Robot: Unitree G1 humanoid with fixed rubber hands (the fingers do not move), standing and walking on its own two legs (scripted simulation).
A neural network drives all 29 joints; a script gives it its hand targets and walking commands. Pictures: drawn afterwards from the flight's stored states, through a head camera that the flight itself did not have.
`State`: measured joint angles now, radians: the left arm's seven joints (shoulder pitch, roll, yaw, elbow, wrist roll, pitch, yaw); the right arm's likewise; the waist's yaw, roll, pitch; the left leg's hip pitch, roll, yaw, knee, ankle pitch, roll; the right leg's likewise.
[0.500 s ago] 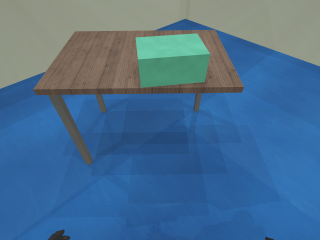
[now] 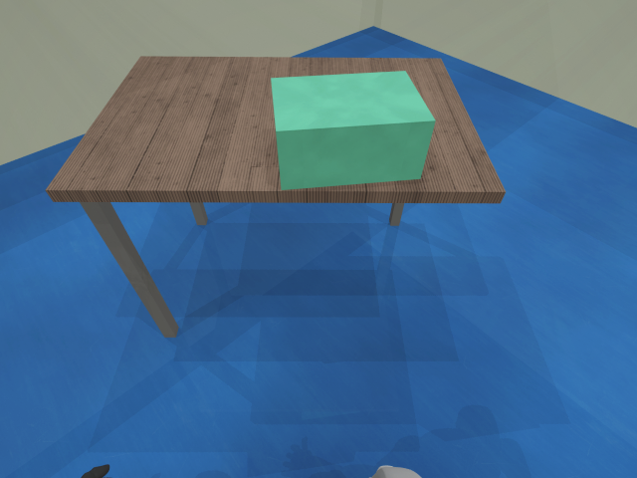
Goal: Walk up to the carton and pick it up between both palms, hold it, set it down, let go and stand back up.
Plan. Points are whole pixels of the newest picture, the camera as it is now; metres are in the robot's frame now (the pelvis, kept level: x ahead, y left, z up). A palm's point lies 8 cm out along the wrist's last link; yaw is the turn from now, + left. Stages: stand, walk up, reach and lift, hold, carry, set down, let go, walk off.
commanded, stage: walk up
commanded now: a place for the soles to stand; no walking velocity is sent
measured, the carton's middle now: (345, 128) +0.78 -0.02 +0.01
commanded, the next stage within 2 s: none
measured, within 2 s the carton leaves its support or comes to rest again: neither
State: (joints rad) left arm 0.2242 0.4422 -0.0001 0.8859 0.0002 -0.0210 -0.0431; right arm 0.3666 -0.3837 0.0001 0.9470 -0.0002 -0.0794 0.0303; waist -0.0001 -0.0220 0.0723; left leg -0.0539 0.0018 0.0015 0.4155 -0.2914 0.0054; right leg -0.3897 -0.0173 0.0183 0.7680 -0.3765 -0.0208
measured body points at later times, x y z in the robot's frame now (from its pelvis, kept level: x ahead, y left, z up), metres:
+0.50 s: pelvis +0.04 -0.05 -0.01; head +0.05 -0.08 +0.44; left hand +0.11 +0.27 -0.10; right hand +0.09 -0.36 -0.15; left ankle +0.04 +0.10 -0.71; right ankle +0.10 -0.12 -0.74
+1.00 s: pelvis +0.05 -0.02 +0.00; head +0.06 -0.02 +0.45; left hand +0.13 +0.30 -0.11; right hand +0.17 -0.32 -0.11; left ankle +0.03 +0.10 -0.74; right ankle +0.10 -0.12 -0.74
